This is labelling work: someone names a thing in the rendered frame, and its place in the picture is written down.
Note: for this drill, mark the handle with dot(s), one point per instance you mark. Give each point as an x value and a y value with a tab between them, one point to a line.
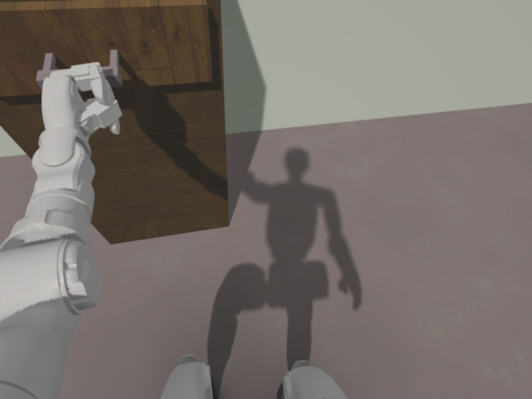
112	72

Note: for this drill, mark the drawer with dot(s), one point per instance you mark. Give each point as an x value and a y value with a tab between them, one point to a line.
160	42

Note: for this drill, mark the left robot hand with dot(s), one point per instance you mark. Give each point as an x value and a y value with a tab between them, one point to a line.
62	104

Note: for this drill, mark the left robot thigh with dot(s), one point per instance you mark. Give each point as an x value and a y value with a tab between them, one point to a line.
191	380

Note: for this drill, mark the robot left forearm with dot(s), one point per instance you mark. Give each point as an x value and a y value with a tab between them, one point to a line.
62	202

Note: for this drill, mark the robot right shin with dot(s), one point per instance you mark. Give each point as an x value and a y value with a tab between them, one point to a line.
300	364

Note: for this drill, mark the left robot upper arm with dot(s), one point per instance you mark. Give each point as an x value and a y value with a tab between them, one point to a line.
44	289

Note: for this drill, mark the cabinet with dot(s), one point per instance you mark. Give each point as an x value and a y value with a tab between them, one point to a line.
166	172

